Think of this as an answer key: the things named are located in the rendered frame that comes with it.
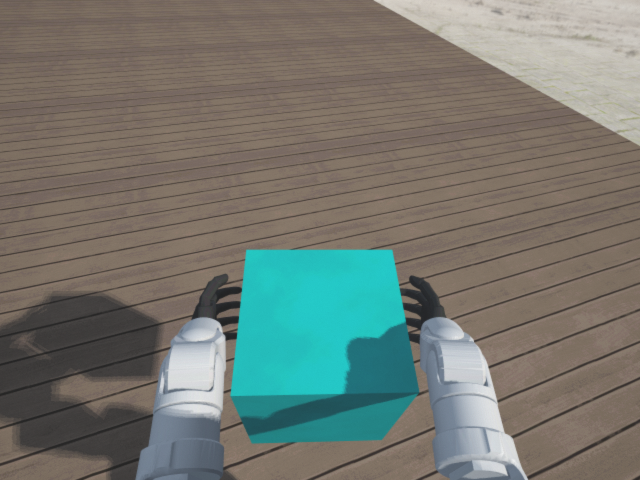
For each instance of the robot right hand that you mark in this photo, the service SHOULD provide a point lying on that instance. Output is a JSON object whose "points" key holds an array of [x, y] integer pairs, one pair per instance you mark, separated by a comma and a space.
{"points": [[429, 300]]}

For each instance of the left robot forearm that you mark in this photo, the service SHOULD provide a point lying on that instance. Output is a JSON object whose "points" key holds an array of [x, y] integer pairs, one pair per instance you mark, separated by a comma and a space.
{"points": [[184, 440]]}

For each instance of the carton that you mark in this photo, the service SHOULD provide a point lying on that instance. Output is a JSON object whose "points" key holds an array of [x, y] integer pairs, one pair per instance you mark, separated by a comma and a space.
{"points": [[322, 350]]}

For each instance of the right robot forearm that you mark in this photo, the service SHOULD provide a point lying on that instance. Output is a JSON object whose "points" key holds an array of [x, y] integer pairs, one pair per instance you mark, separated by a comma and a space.
{"points": [[470, 442]]}

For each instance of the robot left hand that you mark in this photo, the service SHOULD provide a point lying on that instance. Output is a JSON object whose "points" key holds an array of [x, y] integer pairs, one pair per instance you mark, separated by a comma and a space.
{"points": [[207, 306]]}

